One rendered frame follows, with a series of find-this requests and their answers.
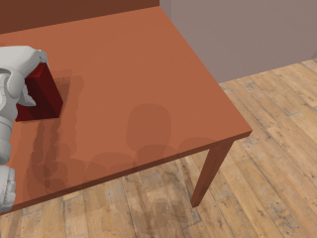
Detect left robot upper arm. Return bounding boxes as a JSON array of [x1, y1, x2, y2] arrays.
[[0, 165, 16, 238]]

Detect left robot hand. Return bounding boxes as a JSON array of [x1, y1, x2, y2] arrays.
[[0, 46, 50, 107]]

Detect sponge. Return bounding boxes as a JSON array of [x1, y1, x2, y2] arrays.
[[15, 62, 63, 122]]

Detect table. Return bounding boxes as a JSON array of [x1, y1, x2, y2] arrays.
[[0, 0, 253, 216]]

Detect robot left forearm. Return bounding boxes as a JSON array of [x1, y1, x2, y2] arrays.
[[0, 64, 25, 166]]

